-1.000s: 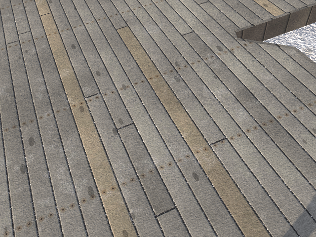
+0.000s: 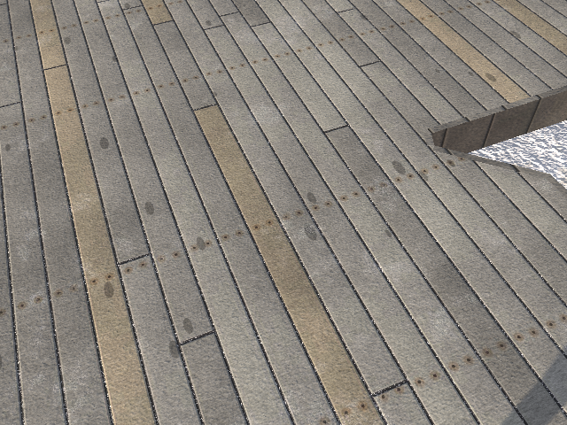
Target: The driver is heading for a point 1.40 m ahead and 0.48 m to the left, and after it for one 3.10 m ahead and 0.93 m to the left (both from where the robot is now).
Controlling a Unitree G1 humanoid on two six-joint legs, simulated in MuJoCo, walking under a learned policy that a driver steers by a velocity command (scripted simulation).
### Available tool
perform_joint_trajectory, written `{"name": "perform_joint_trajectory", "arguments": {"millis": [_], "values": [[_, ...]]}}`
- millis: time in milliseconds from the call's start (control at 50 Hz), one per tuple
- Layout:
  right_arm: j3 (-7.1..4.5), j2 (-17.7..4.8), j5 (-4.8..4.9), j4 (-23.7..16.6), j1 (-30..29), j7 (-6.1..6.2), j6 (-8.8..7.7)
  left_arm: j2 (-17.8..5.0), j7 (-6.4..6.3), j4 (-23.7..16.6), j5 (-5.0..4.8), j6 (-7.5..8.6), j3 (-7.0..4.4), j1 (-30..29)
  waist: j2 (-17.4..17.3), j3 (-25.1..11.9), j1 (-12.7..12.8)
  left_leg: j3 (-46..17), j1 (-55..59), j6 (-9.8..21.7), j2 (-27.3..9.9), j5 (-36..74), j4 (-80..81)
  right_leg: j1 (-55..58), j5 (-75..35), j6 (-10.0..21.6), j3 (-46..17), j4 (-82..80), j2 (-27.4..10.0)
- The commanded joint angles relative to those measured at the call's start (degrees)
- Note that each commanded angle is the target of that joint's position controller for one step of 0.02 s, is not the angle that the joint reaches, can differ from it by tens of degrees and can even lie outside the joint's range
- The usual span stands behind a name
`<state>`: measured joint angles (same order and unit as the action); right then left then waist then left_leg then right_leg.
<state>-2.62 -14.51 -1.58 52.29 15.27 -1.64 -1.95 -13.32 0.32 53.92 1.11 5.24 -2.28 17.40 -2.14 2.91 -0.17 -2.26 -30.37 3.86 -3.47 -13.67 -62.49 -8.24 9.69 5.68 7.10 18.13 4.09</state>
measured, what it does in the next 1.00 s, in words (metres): walks ahead, turning left: left foot, then right foot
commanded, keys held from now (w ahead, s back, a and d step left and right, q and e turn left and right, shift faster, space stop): w+q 0.94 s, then w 0.06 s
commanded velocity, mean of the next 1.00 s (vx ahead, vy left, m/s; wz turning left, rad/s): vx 0.50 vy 0.00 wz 0.51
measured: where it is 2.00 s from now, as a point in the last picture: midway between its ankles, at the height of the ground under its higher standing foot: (163, 274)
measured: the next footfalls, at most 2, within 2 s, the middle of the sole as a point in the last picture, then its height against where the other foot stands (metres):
left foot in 0.34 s outside the picture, level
right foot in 0.86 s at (285, 347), level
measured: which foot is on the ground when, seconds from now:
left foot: up 0.00-0.32, down 0.34-0.86, up 0.88-1.00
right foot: down 0.00-0.36, up 0.38-0.84, down 0.86-1.00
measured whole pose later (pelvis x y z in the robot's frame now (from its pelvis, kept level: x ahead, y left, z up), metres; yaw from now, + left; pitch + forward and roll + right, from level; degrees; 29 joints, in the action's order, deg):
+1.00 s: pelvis +0.55 +0.09 -0.01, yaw +33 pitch +1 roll +0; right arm -4.3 -17.9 -1.5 48.3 18.3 -1.0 -1.7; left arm -14.4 -0.4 43.9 2.1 3.8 -1.8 9.1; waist -2.4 2.6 -2.2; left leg -3.5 -21.5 4.2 2.9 -20.4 -65.5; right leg -18.1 9.7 1.9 3.9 27.5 0.4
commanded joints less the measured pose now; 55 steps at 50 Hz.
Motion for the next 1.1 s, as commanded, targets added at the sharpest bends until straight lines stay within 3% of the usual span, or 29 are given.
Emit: {"name": "perform_joint_trajectory", "arguments": {"millis": [20, 140, 220, 280, 320, 340, 360, 380, 400, 420, 440, 460, 500, 540, 640, 740, 800, 820, 840, 860, 880, 900, 920, 940, 960, 980, 1000, 1040, 1100], "values": [[-0.59, -2.3, -0.04, -2.1, 0.5, -0.59, 0.76, -5.4, -0.30, -1.4, -0.12, 1.59, -0.98, 2.0, 4.9, 1.7, -0.6, -1.1, -6.2, -0.9, -1.9, 6.4, 1.8, 0.1, -7.3, 3.8, -9.4, -13.2, -16.2], [0.49, -0.4, 0.08, -5.9, -11.2, -1.23, 0.20, -5.0, -1.04, 0.7, -0.37, 1.58, -0.37, 5.9, 4.8, 3.3, 1.8, 4.6, -7.4, -1.2, -0.4, 16.7, 18.1, 4.6, -19.8, 1.1, -0.8, -12.0, -14.8], [1.00, -0.2, -0.18, -8.4, -16.5, -1.50, 0.00, -5.6, -2.09, 2.9, -0.02, 0.84, -0.27, 10.0, 4.9, 3.6, 3.2, 9.0, -6.9, 1.1, 1.5, 13.2, 25.8, 13.2, -31.7, 0.7, 2.1, -7.7, -16.8], [0.31, -1.6, -0.44, -7.6, -12.0, -1.03, 0.16, -7.7, -2.92, 3.0, 0.25, -0.01, -0.70, 8.7, 7.4, -0.2, 0.2, 12.0, 0.8, 4.6, 6.2, 4.7, 27.3, 17.2, -55.8, -0.1, 4.6, 3.2, -17.9], [-1.13, -4.2, -0.71, -4.6, -1.5, -0.61, -0.19, -9.4, -2.92, 2.3, 0.57, -1.00, -1.26, 7.5, 8.1, -6.2, -4.4, 11.4, 13.0, 7.9, 9.3, 0.4, 30.4, 15.0, -57.6, 0.3, 5.4, 20.2, -18.4], [-2.54, -7.0, -1.40, -2.1, 7.3, -0.08, -0.51, -9.7, -2.59, 1.1, 0.26, -1.12, -1.40, 5.6, 5.7, -10.4, -9.1, 6.1, 26.2, 10.8, 6.8, 0.8, 35.0, 5.8, -45.3, -0.7, 6.1, 34.7, -17.3], [-4.34, -13.0, -1.56, -2.1, 10.1, 0.87, -0.27, -4.4, -1.69, -1.8, -0.17, -0.68, -0.36, 7.1, -4.8, -15.6, -7.3, -16.5, 42.2, 16.6, -9.3, -0.6, 35.4, -13.9, -3.5, -2.9, 6.2, 54.7, -10.8], [-4.90, -15.2, -0.07, -2.9, 9.0, 0.69, 0.37, -5.8, -0.89, -5.2, -0.62, -0.12, -0.88, 4.2, -8.0, -18.8, -6.2, -42.9, 50.0, 24.4, -17.4, 1.6, 44.2, -31.2, 22.0, -4.3, -4.4, 67.9, -0.3], [-4.56, -13.0, 1.06, -2.3, 6.7, 1.10, 0.73, -7.2, -0.60, -6.3, 0.02, 0.63, -1.02, -1.9, -0.3, -10.4, -6.0, -33.2, 44.6, 21.4, -15.2, 1.6, 46.2, -37.2, 15.1, -3.6, -10.2, 65.7, -5.7], [-3.91, -10.1, 1.35, -2.6, 3.5, 1.32, 0.63, -7.1, -0.41, -6.9, -0.51, 1.39, -0.87, -2.8, 2.1, -4.9, -3.9, -26.6, 36.1, 18.6, -13.4, 5.8, 47.8, -35.2, 9.8, -3.7, -9.6, 60.2, -7.8], [-3.34, -7.8, 1.09, -2.9, 0.9, 1.39, 0.36, -6.8, -0.53, -6.2, -0.27, 1.26, -1.01, -2.1, 5.4, -1.5, -1.0, -21.5, 29.4, 15.7, -10.2, 12.3, 48.9, -31.4, 8.1, -4.2, -9.3, 55.1, -9.4], [-2.91, -6.7, 1.46, -3.0, -0.5, 1.67, -0.08, -6.4, -0.53, -6.2, 0.79, 0.22, -0.93, -1.3, 5.5, -0.7, 0.8, -17.4, 24.9, 14.4, -7.4, 17.6, 49.3, -27.8, 8.0, -5.3, -9.3, 52.0, -10.1], [-2.65, -6.6, 1.74, -3.0, 0.0, 1.58, -1.32, -5.0, -0.06, -6.5, 1.91, -1.98, -0.76, -0.2, 3.7, -2.3, 2.1, -13.7, 21.9, 13.6, -4.6, 24.1, 49.4, -24.1, 7.7, -7.0, -8.5, 48.2, -10.3], [-3.10, -8.5, 1.71, -2.6, 1.8, 1.50, -1.86, -4.5, 0.27, -8.0, 1.83, -2.99, -0.61, -2.7, 2.2, -1.9, 2.0, -12.0, 20.0, 13.1, -2.8, 25.2, 50.1, -25.0, 4.8, -8.3, -7.4, 43.7, -10.3], [-3.26, -8.9, 1.52, -2.1, 8.0, 1.50, -1.38, -4.8, 0.63, -12.8, 1.36, -3.26, -0.30, -15.0, -0.9, -0.4, -2.6, -13.3, 23.7, 9.8, -1.1, 23.5, 49.7, -30.1, -5.8, -9.2, -6.8, 29.8, -9.1], [-3.41, -9.6, 0.75, -2.2, 12.1, 2.13, -1.00, -5.4, 1.02, -16.3, 0.66, -2.41, 0.37, -23.1, -1.9, -0.4, -5.6, -16.7, 30.9, 9.2, -2.6, 27.5, 46.0, -30.3, -7.7, -8.0, -7.2, 19.8, -6.3], [-3.80, -11.2, 0.43, -3.6, 8.9, 2.78, -1.12, -7.4, 0.80, -16.3, 0.31, -1.61, 0.00, -19.1, -2.9, -0.9, -2.4, -18.8, 29.5, 6.7, -3.6, 30.8, 42.2, -20.0, -4.2, -6.0, -8.5, 13.1, -4.7], [-3.99, -12.0, 0.34, -4.3, 6.9, 2.64, -1.34, -8.8, 0.37, -14.8, 0.20, -1.28, -0.55, -14.0, -3.0, -2.8, 0.1, -18.7, 27.2, 5.5, -2.8, 36.0, 38.1, -11.9, -1.6, -5.0, -8.0, 11.8, -3.1], [-4.00, -12.2, 0.67, -4.6, 5.7, 2.13, -1.70, -10.3, -0.27, -12.6, 0.28, -0.64, -1.27, -6.1, -0.6, -6.8, 3.9, -16.9, 25.0, 4.2, 0.0, 38.1, 28.9, -1.4, -2.4, -3.7, -7.6, 8.3, -2.7], [-3.27, -9.5, 1.31, -5.6, 6.0, 1.46, -2.26, -13.5, -1.22, -11.7, 1.33, 0.01, -2.17, 2.3, 3.9, -13.8, 7.3, -13.7, 18.5, 2.8, 3.9, 27.9, 15.0, 11.9, 4.9, -1.3, -15.6, 6.5, -11.2], [-1.84, -2.7, 3.39, -7.6, 12.0, 1.51, -2.26, -18.9, -1.74, -12.3, 2.85, -0.38, -3.36, 5.3, 16.6, -21.9, 4.7, -6.6, 1.4, 0.7, 12.4, -11.0, -2.6, 27.6, 10.9, 4.5, -40.4, 3.0, -28.8], [-2.16, -7.4, 1.54, -7.1, 12.9, 1.92, -1.61, -16.6, -1.49, -12.4, 1.69, -1.39, -3.40, 2.2, 15.7, -21.1, 2.6, -5.2, -5.2, 1.1, 9.7, -17.1, -9.8, 23.2, 18.0, 7.1, -52.6, -1.8, -30.4], [-2.56, -8.8, 0.62, -6.3, 9.7, 1.87, -0.95, -11.1, -1.30, -13.4, 1.27, -1.65, -2.20, -2.2, 7.5, -11.4, 1.7, -4.9, -6.5, 1.0, 6.1, -11.5, -11.3, 14.5, 20.8, 6.0, -43.6, -2.9, -27.8], [-2.41, -8.2, 0.36, -6.6, 6.6, 1.27, -0.74, -7.6, -1.05, -13.3, 1.01, -1.57, -1.34, -4.8, 3.7, -6.1, 1.3, -3.9, -5.4, 0.6, 4.1, -7.3, -8.8, 7.8, 15.0, 4.6, -34.4, -3.9, -24.4], [-2.29, -7.1, 0.00, -6.8, 5.5, 0.71, -0.45, -6.6, -0.97, -12.6, 1.09, -1.31, -0.95, -4.8, 5.4, -3.9, 0.8, -3.6, -3.8, 0.3, 2.8, -5.6, -6.4, 3.8, 8.2, 3.3, -27.9, -5.0, -21.5], [-2.16, -6.2, -0.71, -7.0, 5.0, 0.07, 0.13, -5.9, -0.95, -11.4, 0.83, -0.91, -0.69, -3.8, 7.0, -2.2, 0.2, -3.5, -2.0, 0.1, 2.0, -4.7, -4.6, 0.7, 3.5, 2.0, -22.6, -6.2, -18.6], [-1.93, -5.3, -0.75, -6.9, 6.3, -0.32, 0.67, -6.6, -0.69, -10.5, 0.65, -0.23, -0.85, -2.9, 9.4, -2.9, -0.5, -3.1, -0.7, -0.2, 2.3, -4.4, -4.3, -0.1, -1.5, 2.7, -20.5, -6.3, -18.6], [-1.63, -4.6, -0.75, -7.4, 5.0, -0.66, 1.11, -6.6, 0.02, -9.1, 0.07, 1.09, -1.02, -0.8, 8.7, -3.0, -0.7, -3.5, -1.8, -0.6, 2.6, -3.4, -2.7, 0.1, -8.7, 3.9, -17.4, -7.1, -18.5], [-1.08, -4.1, -0.89, -9.3, -1.4, -1.11, 1.03, -7.1, 0.35, -7.4, 0.04, 1.56, -1.26, 0.9, 7.6, -1.2, -0.1, -3.3, -6.5, -1.6, 1.9, 1.4, 3.9, 1.4, -9.5, 4.9, -13.2, -9.8, -18.3]]}}
Velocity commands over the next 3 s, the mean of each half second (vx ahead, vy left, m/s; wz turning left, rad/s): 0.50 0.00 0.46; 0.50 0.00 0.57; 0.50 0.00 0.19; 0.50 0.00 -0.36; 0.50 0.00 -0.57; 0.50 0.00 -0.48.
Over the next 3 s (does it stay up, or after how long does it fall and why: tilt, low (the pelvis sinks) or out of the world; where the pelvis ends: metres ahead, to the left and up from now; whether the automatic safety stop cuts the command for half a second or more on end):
stays up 1.47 0.48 -0.02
